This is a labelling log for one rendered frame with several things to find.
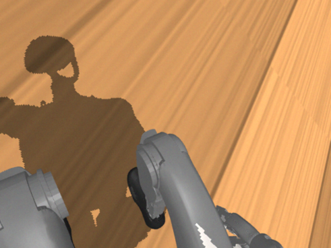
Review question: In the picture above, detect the left robot foot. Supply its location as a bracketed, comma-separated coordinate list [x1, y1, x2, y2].
[64, 218, 75, 248]

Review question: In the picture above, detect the right robot arm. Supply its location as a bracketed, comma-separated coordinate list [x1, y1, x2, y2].
[249, 234, 283, 248]

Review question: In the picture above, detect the right robot foot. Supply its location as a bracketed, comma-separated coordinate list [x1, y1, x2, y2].
[127, 167, 165, 229]

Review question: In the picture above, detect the right robot hand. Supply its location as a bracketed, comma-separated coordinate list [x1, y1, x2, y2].
[216, 205, 260, 248]

